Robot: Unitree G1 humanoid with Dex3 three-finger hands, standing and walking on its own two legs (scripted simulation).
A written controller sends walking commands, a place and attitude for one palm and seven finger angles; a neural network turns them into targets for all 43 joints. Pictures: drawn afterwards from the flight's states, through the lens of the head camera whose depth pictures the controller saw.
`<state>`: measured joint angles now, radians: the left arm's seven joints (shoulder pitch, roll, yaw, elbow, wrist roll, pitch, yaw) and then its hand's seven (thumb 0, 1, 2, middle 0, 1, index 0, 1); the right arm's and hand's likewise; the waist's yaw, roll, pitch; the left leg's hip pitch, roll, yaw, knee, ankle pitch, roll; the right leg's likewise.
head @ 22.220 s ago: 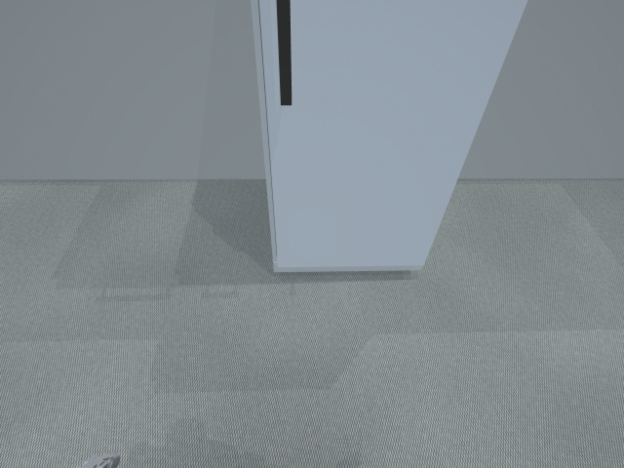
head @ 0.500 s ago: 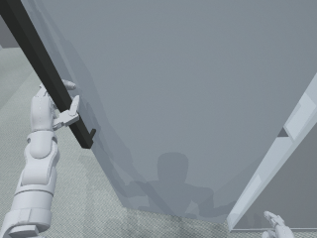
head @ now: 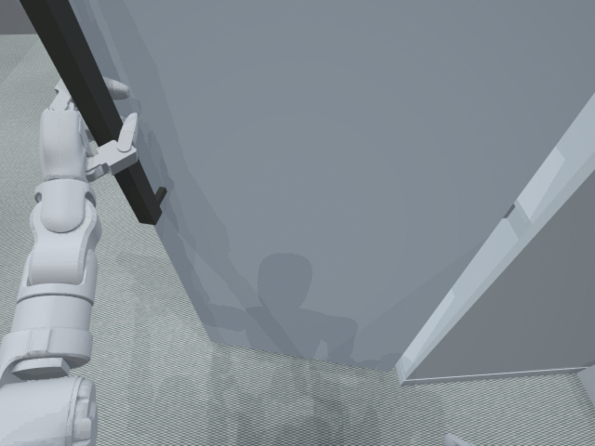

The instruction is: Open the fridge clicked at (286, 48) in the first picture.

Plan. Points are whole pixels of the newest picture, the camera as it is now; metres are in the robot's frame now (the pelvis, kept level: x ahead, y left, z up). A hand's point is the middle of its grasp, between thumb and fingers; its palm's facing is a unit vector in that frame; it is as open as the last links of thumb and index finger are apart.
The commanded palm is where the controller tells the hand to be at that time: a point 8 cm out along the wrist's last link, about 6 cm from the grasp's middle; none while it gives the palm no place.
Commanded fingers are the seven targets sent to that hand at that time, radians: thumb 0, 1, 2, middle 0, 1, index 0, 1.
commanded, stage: stop walking and hold the door back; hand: left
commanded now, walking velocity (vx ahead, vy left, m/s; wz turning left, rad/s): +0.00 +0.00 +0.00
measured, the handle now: (101, 84) +0.44 +0.25 +0.25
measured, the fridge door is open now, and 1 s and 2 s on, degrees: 77 72 72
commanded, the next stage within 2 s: loosen the grip on the handle in 0.14 s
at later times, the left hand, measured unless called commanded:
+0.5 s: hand (125, 135) +0.43 +0.24 +0.19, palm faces +0.32 -0.94 -0.15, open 9.6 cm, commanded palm +0.38 +0.28 +0.17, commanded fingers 0.00 -0.55 0.20 -0.40 -1.33 -0.40 -1.33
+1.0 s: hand (126, 144) +0.44 +0.25 +0.17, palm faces +0.34 -0.92 -0.18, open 14.6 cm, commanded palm +0.40 +0.31 +0.17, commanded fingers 0.00 -0.55 0.20 -0.25 -1.15 -0.25 -1.15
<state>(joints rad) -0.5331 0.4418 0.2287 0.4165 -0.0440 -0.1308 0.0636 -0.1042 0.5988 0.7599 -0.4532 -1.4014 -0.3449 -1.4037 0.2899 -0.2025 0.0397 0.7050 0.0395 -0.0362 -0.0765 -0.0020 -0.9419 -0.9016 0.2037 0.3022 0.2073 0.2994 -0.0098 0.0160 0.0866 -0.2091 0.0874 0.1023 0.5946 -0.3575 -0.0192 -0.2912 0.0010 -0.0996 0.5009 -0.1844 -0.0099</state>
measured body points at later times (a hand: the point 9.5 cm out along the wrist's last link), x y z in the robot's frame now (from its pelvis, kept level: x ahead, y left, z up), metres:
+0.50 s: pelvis +0.01 +0.02 +0.00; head +0.01 +0.03 +0.45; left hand +0.40 +0.29 +0.20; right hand +0.14 -0.22 -0.08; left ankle +0.03 +0.13 -0.73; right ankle +0.05 -0.10 -0.73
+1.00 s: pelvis +0.04 +0.01 +0.00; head +0.06 +0.01 +0.45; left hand +0.41 +0.30 +0.18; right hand +0.16 -0.25 -0.10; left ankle +0.03 +0.13 -0.73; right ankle +0.05 -0.10 -0.73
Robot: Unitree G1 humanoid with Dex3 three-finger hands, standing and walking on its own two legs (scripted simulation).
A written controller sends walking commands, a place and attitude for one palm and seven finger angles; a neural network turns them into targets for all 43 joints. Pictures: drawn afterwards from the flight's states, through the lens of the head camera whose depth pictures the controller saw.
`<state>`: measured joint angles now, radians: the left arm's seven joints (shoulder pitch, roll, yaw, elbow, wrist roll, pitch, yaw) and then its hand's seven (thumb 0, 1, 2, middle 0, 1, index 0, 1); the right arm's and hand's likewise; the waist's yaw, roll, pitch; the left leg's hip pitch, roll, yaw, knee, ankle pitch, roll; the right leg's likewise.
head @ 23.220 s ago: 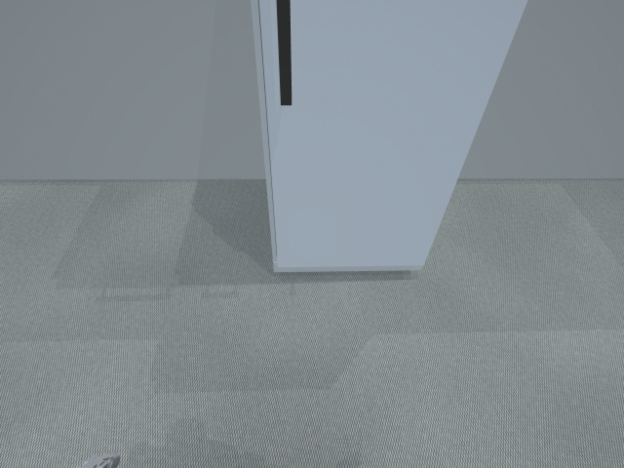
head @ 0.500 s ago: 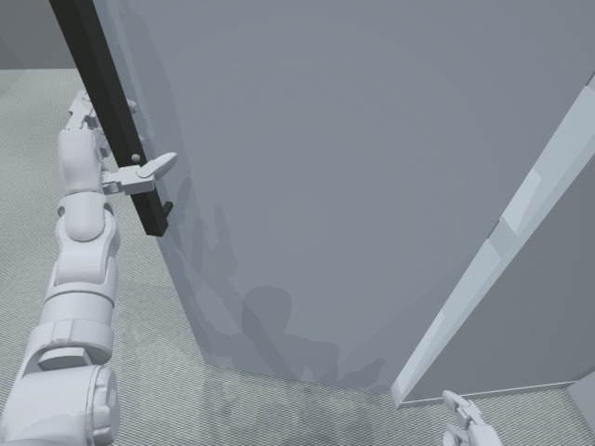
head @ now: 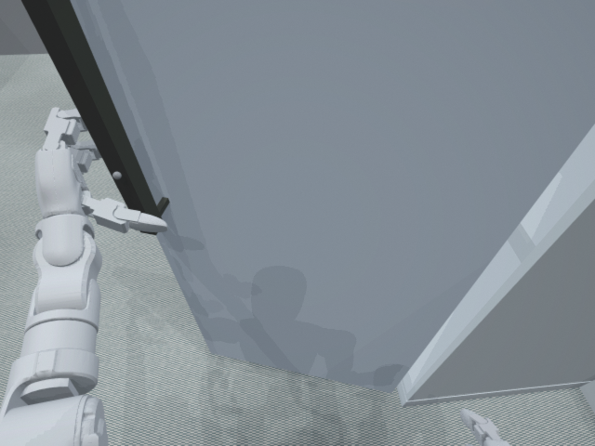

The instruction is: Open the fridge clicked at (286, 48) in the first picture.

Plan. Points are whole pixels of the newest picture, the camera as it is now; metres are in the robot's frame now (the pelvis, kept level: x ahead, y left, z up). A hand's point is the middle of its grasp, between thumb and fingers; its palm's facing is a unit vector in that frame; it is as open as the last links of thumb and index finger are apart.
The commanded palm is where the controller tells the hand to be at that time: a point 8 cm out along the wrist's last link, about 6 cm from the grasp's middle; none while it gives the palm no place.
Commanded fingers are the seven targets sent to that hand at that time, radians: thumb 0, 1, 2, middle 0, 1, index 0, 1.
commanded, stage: slip the hand off the handle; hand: left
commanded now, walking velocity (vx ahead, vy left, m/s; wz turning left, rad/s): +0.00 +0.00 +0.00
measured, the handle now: (107, 96) +0.44 +0.25 +0.25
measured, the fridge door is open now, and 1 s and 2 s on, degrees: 72 72 72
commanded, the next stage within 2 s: draw the hand back to the body in 1.20 s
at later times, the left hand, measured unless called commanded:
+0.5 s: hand (52, 175) +0.39 +0.33 +0.17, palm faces +0.38 -0.91 -0.18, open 14.7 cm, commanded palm +0.35 +0.36 +0.17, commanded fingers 0.00 -0.55 0.20 -0.25 -1.15 -0.25 -1.15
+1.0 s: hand (5, 229) +0.31 +0.34 +0.17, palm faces +0.38 -0.91 -0.17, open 14.7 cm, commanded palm +0.26 +0.37 +0.17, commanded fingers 0.00 -0.55 0.20 -0.25 -1.15 -0.25 -1.15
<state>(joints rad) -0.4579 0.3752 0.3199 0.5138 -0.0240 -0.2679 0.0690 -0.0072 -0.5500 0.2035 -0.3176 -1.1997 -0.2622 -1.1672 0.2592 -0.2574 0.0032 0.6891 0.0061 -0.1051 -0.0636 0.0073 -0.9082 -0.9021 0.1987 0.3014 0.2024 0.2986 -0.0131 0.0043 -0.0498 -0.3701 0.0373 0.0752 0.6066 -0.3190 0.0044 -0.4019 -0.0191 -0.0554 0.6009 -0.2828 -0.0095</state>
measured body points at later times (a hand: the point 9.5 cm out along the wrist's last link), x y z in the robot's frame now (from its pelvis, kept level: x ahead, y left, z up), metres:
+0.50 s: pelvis +0.00 +0.00 -0.01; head +0.04 +0.01 +0.44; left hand +0.36 +0.37 +0.18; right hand +0.10 -0.26 -0.12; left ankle -0.01 +0.12 -0.73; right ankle +0.01 -0.11 -0.73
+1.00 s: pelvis +0.00 +0.03 -0.01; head +0.01 +0.03 +0.44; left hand +0.28 +0.39 +0.18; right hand +0.16 -0.21 -0.09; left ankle -0.01 +0.12 -0.73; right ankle +0.01 -0.11 -0.73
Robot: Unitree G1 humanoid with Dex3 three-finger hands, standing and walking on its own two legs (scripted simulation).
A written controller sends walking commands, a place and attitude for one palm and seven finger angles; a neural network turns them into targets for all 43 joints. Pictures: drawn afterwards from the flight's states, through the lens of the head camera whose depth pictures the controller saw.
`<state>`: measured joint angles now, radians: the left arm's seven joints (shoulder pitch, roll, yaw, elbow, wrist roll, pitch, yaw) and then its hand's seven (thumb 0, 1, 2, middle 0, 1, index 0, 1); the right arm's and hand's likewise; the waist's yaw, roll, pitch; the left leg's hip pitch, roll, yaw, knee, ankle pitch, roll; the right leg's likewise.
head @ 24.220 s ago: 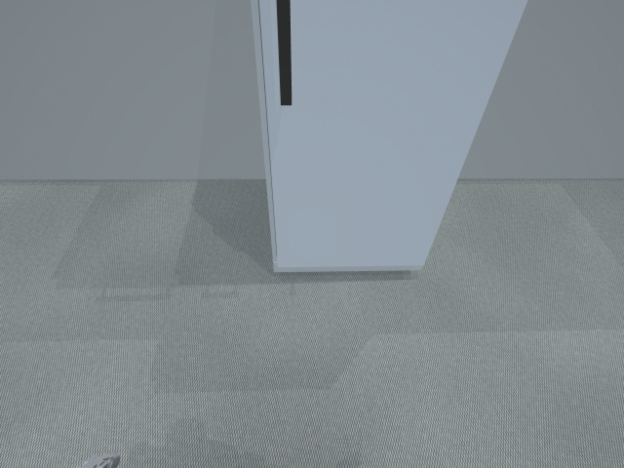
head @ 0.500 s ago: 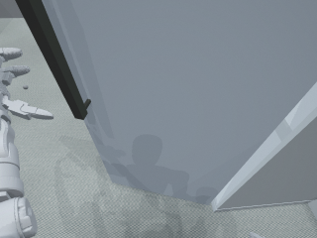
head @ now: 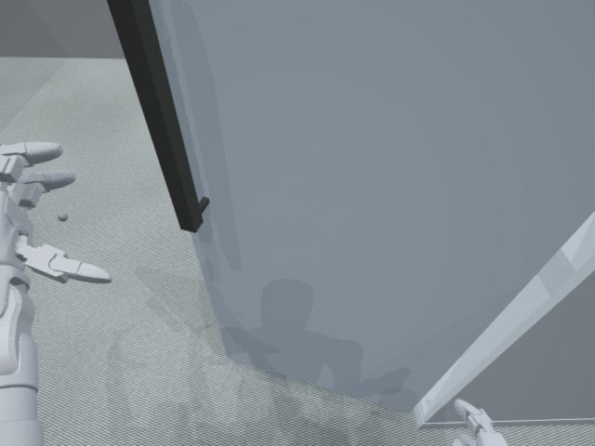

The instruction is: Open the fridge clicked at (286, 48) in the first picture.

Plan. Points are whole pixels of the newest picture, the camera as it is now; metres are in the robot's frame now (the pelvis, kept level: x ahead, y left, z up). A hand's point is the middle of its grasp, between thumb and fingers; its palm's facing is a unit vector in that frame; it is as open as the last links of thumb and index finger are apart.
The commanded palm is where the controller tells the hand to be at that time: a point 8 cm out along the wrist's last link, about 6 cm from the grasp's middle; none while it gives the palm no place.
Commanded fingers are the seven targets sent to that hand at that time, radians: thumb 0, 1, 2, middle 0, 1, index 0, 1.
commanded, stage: slip the hand off the handle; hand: left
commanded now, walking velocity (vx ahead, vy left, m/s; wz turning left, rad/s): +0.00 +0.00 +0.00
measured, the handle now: (167, 95) +0.44 +0.21 +0.26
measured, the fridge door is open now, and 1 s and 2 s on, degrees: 72 72 72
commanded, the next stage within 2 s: draw the hand back to the body in 0.20 s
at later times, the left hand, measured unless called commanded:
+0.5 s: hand (65, 249) +0.27 +0.29 +0.17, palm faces +0.13 -0.99 -0.09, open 14.7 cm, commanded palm +0.22 +0.33 +0.18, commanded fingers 0.00 -0.55 0.20 -0.25 -1.15 -0.25 -1.15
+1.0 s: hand (39, 286) +0.22 +0.28 +0.17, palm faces +0.48 -0.83 -0.28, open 13.8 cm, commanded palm +0.17 +0.31 +0.18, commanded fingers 0.00 -0.01 0.46 -0.23 -0.83 -0.23 -0.83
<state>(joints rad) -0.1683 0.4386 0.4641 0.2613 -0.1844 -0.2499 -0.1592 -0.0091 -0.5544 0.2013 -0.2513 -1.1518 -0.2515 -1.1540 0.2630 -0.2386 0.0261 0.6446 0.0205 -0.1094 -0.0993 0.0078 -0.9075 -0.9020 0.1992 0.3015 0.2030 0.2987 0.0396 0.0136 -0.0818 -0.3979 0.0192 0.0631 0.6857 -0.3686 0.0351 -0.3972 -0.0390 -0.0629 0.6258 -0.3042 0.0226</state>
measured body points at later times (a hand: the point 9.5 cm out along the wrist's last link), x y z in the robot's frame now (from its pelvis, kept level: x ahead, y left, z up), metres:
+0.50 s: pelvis +0.00 -0.02 +0.01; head -0.02 -0.03 +0.46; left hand +0.25 +0.34 +0.17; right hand +0.18 -0.25 -0.07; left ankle -0.01 +0.09 -0.72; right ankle +0.01 -0.14 -0.72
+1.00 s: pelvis -0.01 -0.02 +0.01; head -0.03 -0.03 +0.46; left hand +0.19 +0.32 +0.19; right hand +0.19 -0.24 -0.05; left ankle -0.01 +0.09 -0.72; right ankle +0.01 -0.14 -0.72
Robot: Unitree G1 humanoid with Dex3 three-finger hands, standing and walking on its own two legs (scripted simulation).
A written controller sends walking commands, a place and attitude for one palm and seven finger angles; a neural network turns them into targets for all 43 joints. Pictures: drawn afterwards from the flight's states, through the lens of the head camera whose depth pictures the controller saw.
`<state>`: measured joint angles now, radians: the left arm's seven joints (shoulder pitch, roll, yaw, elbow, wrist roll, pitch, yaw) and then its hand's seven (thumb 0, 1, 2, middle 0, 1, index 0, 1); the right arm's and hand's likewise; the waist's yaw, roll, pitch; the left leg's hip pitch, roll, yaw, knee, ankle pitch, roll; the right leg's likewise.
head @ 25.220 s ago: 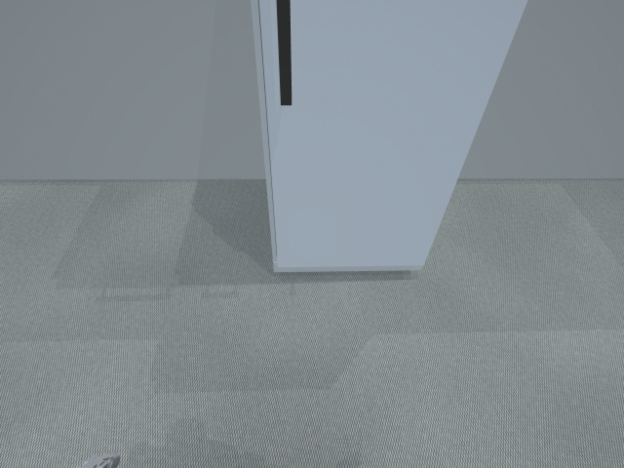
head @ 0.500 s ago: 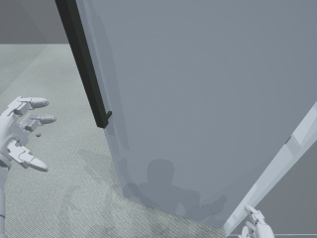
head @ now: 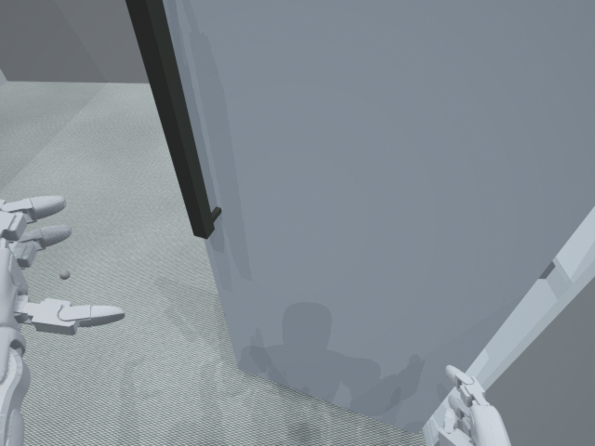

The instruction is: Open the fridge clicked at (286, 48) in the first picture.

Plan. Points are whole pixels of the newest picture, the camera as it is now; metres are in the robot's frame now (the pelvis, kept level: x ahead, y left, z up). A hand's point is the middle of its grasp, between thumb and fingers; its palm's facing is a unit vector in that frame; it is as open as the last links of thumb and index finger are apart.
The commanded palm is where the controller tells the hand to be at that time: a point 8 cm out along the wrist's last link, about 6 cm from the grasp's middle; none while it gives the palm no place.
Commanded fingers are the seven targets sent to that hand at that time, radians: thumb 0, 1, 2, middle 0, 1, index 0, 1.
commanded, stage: draw the hand back to the body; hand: left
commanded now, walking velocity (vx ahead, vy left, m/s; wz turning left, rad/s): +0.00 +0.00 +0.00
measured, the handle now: (185, 113) +0.45 +0.22 +0.24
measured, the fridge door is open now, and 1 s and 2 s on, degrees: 72 72 72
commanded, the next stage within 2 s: step back with the hand held close in 0.90 s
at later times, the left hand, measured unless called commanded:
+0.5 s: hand (75, 284) +0.22 +0.28 +0.16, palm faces +0.46 -0.80 -0.37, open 9.0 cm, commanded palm +0.17 +0.31 +0.18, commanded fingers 0.00 0.90 0.90 -0.20 -0.30 -0.20 -0.30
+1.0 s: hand (72, 292) +0.21 +0.27 +0.16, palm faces +0.48 -0.79 -0.38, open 7.4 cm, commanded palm +0.16 +0.30 +0.18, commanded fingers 0.00 0.90 0.90 -0.20 -0.30 -0.20 -0.30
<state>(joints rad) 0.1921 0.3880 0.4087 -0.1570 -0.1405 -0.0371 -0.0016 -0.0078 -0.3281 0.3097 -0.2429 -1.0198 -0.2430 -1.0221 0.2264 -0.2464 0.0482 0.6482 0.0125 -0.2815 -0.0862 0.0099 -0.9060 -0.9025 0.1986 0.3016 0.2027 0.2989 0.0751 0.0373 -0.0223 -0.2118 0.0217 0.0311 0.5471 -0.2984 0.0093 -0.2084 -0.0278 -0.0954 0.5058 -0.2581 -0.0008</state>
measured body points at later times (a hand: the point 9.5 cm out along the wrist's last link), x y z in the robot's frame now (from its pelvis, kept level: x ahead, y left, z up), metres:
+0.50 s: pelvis +0.02 +0.01 +0.00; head -0.01 -0.01 +0.45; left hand +0.19 +0.32 +0.18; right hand +0.19 -0.23 -0.07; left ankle +0.00 +0.11 -0.73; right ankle +0.01 -0.12 -0.73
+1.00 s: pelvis +0.02 +0.00 +0.00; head -0.01 -0.01 +0.45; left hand +0.18 +0.31 +0.19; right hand +0.20 -0.22 -0.07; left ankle +0.00 +0.11 -0.73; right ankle +0.01 -0.12 -0.73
